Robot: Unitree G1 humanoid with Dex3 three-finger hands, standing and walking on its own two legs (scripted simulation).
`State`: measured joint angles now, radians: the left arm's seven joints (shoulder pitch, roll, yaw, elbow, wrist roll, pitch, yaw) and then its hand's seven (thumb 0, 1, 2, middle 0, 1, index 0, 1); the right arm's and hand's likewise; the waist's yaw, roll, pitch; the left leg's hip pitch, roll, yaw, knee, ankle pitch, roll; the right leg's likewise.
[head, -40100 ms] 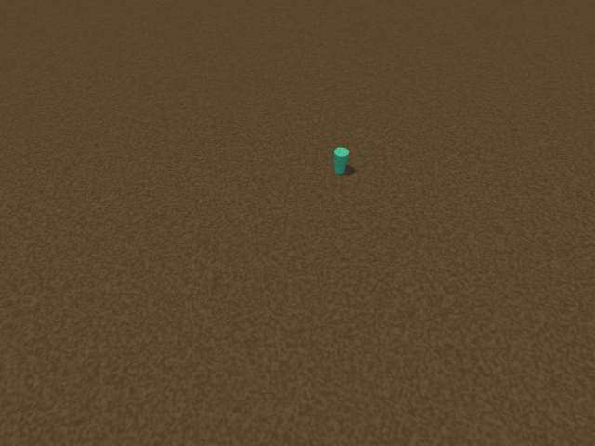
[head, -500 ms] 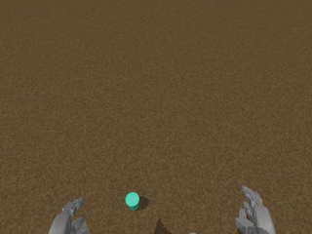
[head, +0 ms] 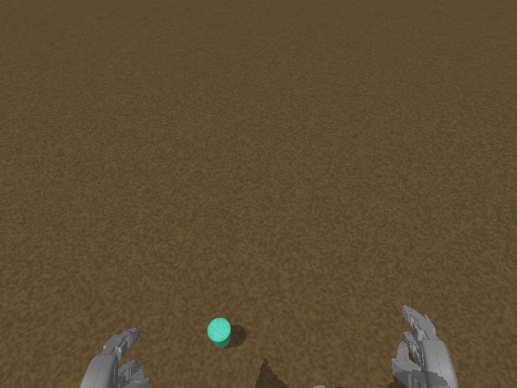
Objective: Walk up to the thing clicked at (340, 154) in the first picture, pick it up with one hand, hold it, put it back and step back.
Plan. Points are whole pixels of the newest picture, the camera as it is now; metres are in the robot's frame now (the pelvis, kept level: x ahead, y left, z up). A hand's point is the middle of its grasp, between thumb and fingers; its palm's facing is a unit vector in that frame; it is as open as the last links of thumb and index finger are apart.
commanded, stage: stand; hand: left
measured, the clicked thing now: (220, 335) +0.39 +0.14 -0.65
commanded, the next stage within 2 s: none
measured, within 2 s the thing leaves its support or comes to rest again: neither
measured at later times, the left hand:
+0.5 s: hand (145, 385) +0.16 +0.18 -0.05, palm faces +0.04 -0.98 -0.20, open 7.4 cm
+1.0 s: hand out of the picture +0.10 +0.24 -0.11, palm faces +0.02 -0.94 -0.33, open 7.4 cm
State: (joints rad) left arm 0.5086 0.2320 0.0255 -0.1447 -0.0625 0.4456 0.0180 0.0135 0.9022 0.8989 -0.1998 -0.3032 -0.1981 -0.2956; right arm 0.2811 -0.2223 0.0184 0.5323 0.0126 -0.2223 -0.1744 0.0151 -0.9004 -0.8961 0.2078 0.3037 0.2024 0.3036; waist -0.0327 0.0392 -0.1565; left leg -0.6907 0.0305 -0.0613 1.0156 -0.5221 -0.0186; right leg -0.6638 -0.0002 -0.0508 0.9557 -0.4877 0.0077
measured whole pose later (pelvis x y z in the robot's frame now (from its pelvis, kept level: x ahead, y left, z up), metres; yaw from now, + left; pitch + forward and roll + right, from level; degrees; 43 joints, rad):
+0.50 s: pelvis +0.00 +0.00 +0.00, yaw +0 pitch +11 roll -2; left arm 0.51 0.23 0.03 -0.14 -0.06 0.45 0.02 0.01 0.90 0.90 -0.20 -0.30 -0.20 -0.30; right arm 0.28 -0.22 0.02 0.53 0.01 -0.21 -0.17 0.01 -0.90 -0.90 0.21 0.30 0.20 0.30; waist -0.04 0.04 -0.16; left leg -0.69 0.03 -0.06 1.02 -0.52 -0.02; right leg -0.66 0.00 -0.05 0.96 -0.49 0.01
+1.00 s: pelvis -0.01 +0.01 +0.03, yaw +0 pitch +1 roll +0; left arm 0.23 0.31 0.05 0.70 0.05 0.05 0.03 0.01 0.90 0.90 -0.20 -0.30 -0.20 -0.30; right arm 0.19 -0.29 -0.05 0.86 -0.05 -0.04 0.00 0.01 -0.90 -0.90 0.21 0.30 0.20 0.30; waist 0.03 -0.03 0.03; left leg -0.39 -0.01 -0.02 0.79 -0.41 0.00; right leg -0.40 -0.04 -0.01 0.79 -0.41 0.02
